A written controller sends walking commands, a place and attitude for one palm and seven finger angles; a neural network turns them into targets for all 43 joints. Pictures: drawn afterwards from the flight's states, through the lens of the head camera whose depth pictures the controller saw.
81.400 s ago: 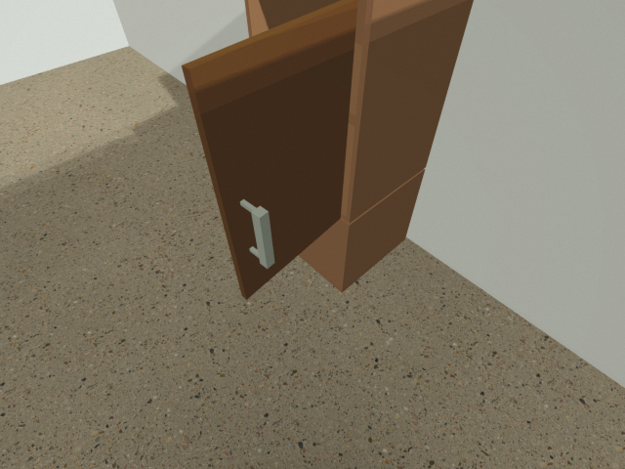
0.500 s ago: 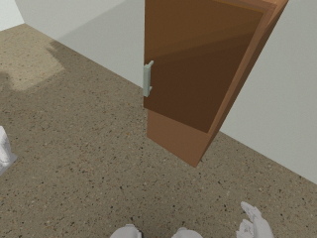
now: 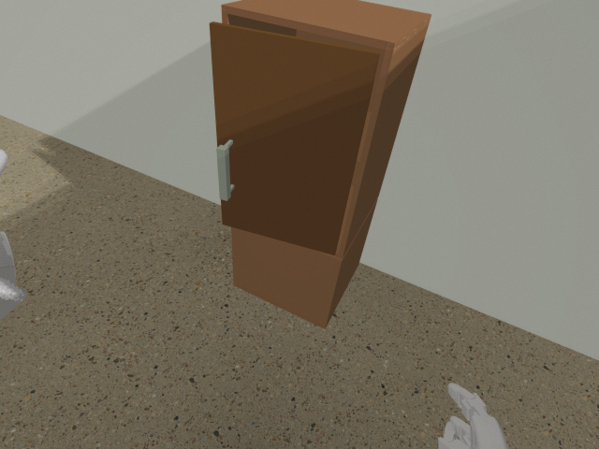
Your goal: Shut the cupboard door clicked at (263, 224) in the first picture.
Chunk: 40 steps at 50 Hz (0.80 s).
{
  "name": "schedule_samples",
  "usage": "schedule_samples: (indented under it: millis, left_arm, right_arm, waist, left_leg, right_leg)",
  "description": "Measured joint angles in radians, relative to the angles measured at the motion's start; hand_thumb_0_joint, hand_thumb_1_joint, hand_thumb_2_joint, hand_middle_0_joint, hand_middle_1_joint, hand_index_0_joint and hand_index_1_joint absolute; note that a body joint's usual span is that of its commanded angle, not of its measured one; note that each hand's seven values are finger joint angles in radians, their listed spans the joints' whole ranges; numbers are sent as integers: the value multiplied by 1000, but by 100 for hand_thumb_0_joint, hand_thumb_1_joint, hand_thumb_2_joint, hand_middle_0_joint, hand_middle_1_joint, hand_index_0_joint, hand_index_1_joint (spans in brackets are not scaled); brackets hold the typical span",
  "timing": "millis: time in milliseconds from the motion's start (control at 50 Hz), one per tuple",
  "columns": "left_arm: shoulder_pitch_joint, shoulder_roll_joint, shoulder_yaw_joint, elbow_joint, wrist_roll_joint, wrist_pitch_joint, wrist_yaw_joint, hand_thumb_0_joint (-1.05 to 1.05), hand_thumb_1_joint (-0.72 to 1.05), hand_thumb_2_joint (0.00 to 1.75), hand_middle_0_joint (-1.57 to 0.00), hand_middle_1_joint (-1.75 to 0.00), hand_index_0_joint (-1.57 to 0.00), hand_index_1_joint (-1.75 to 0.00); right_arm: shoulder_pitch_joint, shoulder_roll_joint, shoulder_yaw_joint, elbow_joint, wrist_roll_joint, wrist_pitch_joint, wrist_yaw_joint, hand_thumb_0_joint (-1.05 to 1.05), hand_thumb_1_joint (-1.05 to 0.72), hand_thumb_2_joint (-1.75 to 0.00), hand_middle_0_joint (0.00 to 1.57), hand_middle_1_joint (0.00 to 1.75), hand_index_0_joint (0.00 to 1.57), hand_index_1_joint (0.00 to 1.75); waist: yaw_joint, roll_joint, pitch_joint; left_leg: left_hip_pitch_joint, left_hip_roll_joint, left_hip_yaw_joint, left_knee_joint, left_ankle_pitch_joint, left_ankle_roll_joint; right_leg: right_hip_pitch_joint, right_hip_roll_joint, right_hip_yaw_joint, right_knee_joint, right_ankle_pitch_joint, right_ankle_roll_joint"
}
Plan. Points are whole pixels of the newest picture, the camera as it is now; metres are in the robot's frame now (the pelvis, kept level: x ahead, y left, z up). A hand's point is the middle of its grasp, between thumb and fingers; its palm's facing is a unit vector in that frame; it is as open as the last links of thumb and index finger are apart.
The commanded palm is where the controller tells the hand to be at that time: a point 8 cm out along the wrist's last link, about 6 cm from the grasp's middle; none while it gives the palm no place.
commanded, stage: stop stepping back and stand still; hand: left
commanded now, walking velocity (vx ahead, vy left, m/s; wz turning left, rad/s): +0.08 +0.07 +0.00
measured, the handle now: (227, 170) +0.86 +0.19 -0.08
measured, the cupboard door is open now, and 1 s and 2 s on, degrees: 10 10 10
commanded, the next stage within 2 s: let the arm hang, fingers relaxed in 1.08 s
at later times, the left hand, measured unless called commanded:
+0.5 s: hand out of the picture +0.14 +0.31 +0.23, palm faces +0.40 -0.72 -0.57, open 7.4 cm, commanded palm +0.10 +0.34 +0.20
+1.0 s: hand out of the picture +0.14 +0.34 +0.20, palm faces +0.39 -0.77 -0.49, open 7.4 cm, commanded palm +0.09 +0.37 +0.20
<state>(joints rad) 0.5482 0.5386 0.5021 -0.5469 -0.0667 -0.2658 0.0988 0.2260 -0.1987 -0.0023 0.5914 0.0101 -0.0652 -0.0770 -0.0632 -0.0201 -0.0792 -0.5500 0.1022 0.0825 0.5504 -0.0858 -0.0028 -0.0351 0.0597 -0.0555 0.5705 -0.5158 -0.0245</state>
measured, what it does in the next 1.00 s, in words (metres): steps to the left: left foot, then right foot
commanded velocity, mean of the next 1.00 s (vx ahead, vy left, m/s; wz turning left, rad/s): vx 0.01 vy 0.00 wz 0.00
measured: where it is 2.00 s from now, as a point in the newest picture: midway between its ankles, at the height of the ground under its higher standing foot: outside the picture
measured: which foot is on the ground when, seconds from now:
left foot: up 0.00-0.12, down 0.14-0.52, up 0.54-0.66, down 0.68-1.00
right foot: down 0.00-0.22, up 0.24-0.46, down 0.48-1.00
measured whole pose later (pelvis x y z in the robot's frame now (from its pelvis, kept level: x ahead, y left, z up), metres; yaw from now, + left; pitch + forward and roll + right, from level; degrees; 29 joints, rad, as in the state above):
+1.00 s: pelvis -0.07 +0.08 +0.02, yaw -4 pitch +0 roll -2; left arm 0.59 0.47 0.47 -0.47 -0.06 -0.20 0.17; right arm 0.25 -0.20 0.02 0.59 0.01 -0.09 -0.07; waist -0.03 0.01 -0.03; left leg -0.32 0.05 0.04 0.51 -0.18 0.01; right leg -0.19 0.02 -0.07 0.45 -0.26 -0.01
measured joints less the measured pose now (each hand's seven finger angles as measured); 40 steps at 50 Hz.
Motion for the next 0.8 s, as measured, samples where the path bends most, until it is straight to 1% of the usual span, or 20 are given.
schedule_samples:
  millis: [40,80,100,140,180,200,240,300,340,400,440,480,520,560,600,640,680,720,760,800]
  left_arm:
    - [24,-20,-14,36,5,16,12,1,89,90,-22,-30,-22,-30]
    - [31,-57,-28,77,16,20,29,1,89,90,-22,-30,-22,-30]
    - [16,-74,-37,102,21,23,37,1,89,90,-22,-30,-22,-30]
    - [-60,-107,-62,149,30,35,52,1,89,90,-21,-30,-22,-30]
    - [-149,-137,-82,184,34,52,66,1,89,90,-21,-30,-22,-30]
    - [-176,-152,-86,188,33,67,73,1,89,90,-21,-30,-21,-30]
    - [-166,-165,-84,152,30,90,81,2,89,90,-21,-30,-21,-30]
    - [-77,-131,-92,20,23,97,63,2,90,90,-20,-30,-21,-30]
    - [-8,-85,-83,-78,19,78,54,2,89,90,-21,-30,-21,-30]
    - [77,-16,-34,-152,14,39,53,2,89,90,-21,-30,-22,-30]
    - [104,12,2,-123,10,25,55,2,89,90,-22,-30,-22,-30]
    - [104,18,24,-47,7,35,59,1,89,90,-22,-30,-22,-30]
    - [71,-20,7,59,7,64,57,1,89,90,-22,-30,-22,-30]
    - [41,-71,-26,153,3,103,61,1,89,90,-21,-30,-22,-30]
    - [18,-129,-61,221,7,138,69,1,89,90,-21,-30,-22,-30]
    - [-26,-185,-106,259,16,168,78,1,90,90,-21,-30,-21,-30]
    - [-86,-235,-159,264,27,184,84,2,90,90,-20,-30,-21,-30]
    - [-138,-267,-201,236,35,192,86,2,90,90,-20,-30,-21,-30]
    - [-140,-261,-209,167,39,183,84,2,90,90,-21,-30,-21,-30]
    - [-111,-215,-185,86,39,155,80,3,89,90,-21,-30,-21,-30]
  right_arm:
    - [55,-33,-17,19,-4,8,-6,1,-90,-90,20,30,21,30]
    - [108,-61,-24,52,-3,10,-14,1,-90,-90,20,30,21,30]
    - [131,-70,-26,64,0,10,-19,1,-90,-90,20,30,20,30]
    - [157,-83,-28,82,4,1,-28,1,-90,-90,20,30,20,30]
    - [140,-78,-29,105,5,-12,-32,1,-90,-90,19,30,20,30]
    - [114,-66,-27,110,6,-14,-31,1,-91,-90,19,30,20,30]
    - [60,-36,-15,84,-1,-37,-15,1,-91,-90,19,30,20,30]
    - [17,29,9,44,-17,-83,17,1,-91,-90,19,30,20,30]
    - [13,69,33,30,-22,-100,29,1,-90,-90,20,30,21,30]
    - [21,104,63,18,-30,-90,30,1,-90,-90,20,30,21,30]
    - [28,106,72,13,-31,-69,24,1,-90,-90,20,30,21,30]
    - [28,99,73,8,-28,-44,20,1,-90,-90,20,31,21,30]
    - [15,70,62,19,-26,-18,20,1,-90,-90,20,31,21,30]
    - [18,37,52,43,-21,3,21,1,-90,-90,20,31,21,30]
    - [34,11,42,68,-11,17,21,1,-90,-90,20,31,21,30]
    - [59,-12,34,88,-4,15,12,1,-90,-90,20,31,21,30]
    - [78,-37,25,102,-2,2,-2,1,-90,-90,20,30,21,30]
    - [67,-47,16,118,-3,-8,-13,1,-90,-90,20,30,21,30]
    - [40,-47,12,104,-5,-19,-18,1,-90,-90,20,30,21,30]
    - [17,-39,10,63,-9,-32,-18,1,-90,-90,20,30,21,30]
  waist:
    - [26,-3,-50]
    - [56,-9,-94]
    - [63,-10,-101]
    - [65,-4,-77]
    - [54,-20,-13]
    - [58,-38,33]
    - [57,-51,113]
    - [25,-58,158]
    - [16,-65,151]
    - [17,-49,104]
    - [21,-20,64]
    - [30,-1,31]
    - [42,46,22]
    - [67,77,5]
    - [96,76,-19]
    - [111,57,-30]
    - [113,43,-24]
    - [112,8,8]
    - [103,-19,41]
    - [71,-30,58]
  left_leg:
    - [-25,-48,-45,238,-159,-26]
    - [-9,-73,-56,393,-197,-23]
    - [19,-72,-53,392,-204,-19]
    - [95,-60,-53,282,-185,-13]
    - [141,-86,-50,171,-247,34]
    - [146,-99,-36,156,-226,52]
    - [158,-96,-3,119,-147,64]
    - [179,-87,12,29,-97,66]
    - [192,-85,16,-34,-55,67]
    - [207,-83,20,-110,-10,63]
    - [210,-88,22,-138,0,56]
    - [196,-105,34,-130,-28,47]
    - [177,-102,31,-78,-101,23]
    - [166,-102,2,-12,-159,4]
    - [173,-98,-31,50,-179,5]
    - [201,-84,-56,64,-179,11]
    - [248,-60,-80,20,-146,17]
    - [262,-71,-84,14,-146,-1]
    - [272,-72,-66,11,-142,-4]
    - [268,-68,-55,1,-132,-1]
  right_leg:
    - [-1,-26,22,4,10,-2]
    - [2,-45,46,-23,28,15]
    - [4,-49,46,-38,37,24]
    - [-2,-50,19,-38,39,40]
    - [-38,-73,-5,22,19,53]
    - [-64,-90,10,67,36,50]
    - [-139,-86,52,182,52,37]
    - [-238,-52,64,307,9,33]
    - [-262,-43,44,290,32,35]
    - [-236,-33,-3,163,43,32]
    - [-182,-28,-36,34,76,29]
    - [-123,-33,-44,-94,119,14]
    - [-112,-30,-46,-130,223,-18]
    - [-111,-27,-39,-124,231,-27]
    - [-113,-30,-23,-111,217,-25]
    - [-111,-36,-26,-91,201,-20]
    - [-109,-37,-52,-62,180,-15]
    - [-107,-53,-61,-33,165,-7]
    - [-109,-57,-43,-27,171,-2]
    - [-119,-55,-32,-35,185,0]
